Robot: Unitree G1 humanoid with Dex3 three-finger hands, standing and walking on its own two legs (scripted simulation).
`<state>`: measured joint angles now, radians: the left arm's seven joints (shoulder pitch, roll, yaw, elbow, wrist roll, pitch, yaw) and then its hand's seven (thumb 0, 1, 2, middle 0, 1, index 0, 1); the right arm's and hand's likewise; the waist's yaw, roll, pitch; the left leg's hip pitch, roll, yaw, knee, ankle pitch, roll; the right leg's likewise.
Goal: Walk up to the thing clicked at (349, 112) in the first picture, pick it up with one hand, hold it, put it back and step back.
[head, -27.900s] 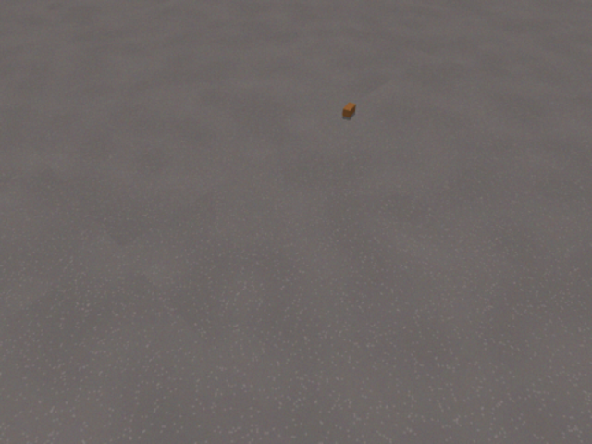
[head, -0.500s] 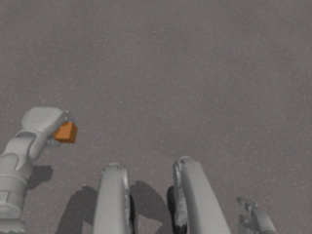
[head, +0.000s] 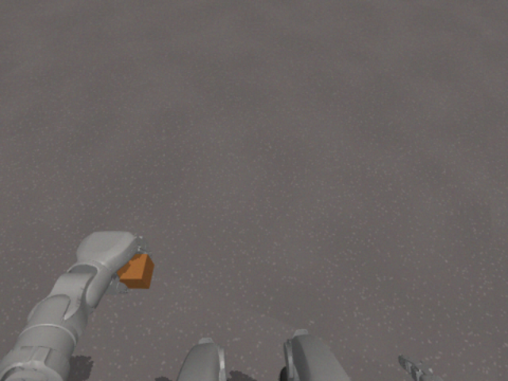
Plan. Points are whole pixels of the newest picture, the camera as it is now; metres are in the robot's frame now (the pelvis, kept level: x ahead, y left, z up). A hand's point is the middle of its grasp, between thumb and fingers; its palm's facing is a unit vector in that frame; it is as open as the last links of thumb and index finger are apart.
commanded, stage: lift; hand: left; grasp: from above
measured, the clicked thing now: (124, 271) +0.35 +0.24 -0.10
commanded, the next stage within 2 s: hold in 0.40 s
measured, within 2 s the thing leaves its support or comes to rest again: neither
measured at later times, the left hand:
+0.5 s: hand (110, 247) +0.34 +0.22 +0.00, palm faces -0.49 +0.00 -0.87, open 7.9 cm
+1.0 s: hand (110, 236) +0.34 +0.21 +0.04, palm faces -0.49 +0.01 -0.87, open 7.8 cm
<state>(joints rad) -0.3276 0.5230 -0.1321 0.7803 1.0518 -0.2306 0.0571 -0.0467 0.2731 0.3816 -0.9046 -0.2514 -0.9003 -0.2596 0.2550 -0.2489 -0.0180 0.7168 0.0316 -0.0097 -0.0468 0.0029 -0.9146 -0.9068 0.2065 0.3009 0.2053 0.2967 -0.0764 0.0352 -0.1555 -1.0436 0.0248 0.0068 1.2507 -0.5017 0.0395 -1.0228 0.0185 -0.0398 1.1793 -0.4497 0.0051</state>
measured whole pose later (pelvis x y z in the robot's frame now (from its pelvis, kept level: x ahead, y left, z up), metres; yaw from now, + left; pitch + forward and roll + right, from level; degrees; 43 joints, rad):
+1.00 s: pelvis +0.04 +0.00 +0.08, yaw +0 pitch +6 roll -1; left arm -0.25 0.47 -0.19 0.66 1.02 -0.21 -0.05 -0.05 0.30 0.32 -0.92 -0.23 -0.92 -0.23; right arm 0.23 -0.25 -0.03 0.69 0.05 0.05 -0.07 0.00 -0.90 -0.90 0.21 0.30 0.20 0.30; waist -0.03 0.04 -0.07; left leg -0.48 0.00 0.05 0.73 -0.35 0.03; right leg -0.50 0.01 0.01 0.70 -0.31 0.00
